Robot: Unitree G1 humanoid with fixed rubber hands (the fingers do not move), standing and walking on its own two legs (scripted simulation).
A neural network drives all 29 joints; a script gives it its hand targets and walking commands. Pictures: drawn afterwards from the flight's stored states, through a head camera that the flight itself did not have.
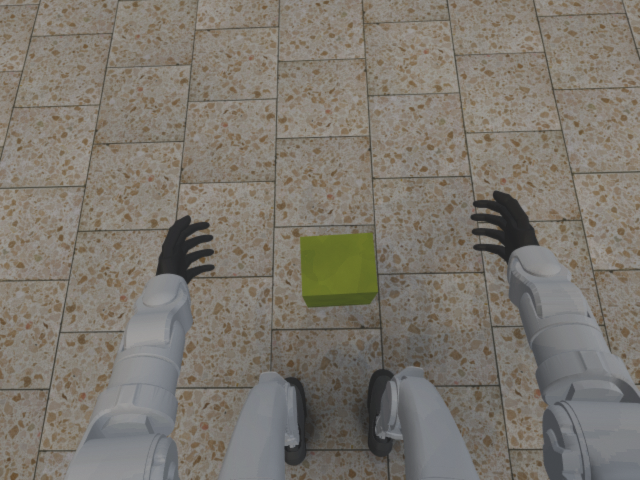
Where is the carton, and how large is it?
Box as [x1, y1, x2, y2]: [300, 233, 377, 307]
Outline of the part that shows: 372,233 300,237 302,296 308,307 365,304 371,301 377,292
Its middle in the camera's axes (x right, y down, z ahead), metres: +0.05 +0.08 +1.00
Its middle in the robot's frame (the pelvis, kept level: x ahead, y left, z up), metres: +0.47 +0.00 -0.58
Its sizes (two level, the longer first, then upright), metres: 0.173 0.142 0.209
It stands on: the floor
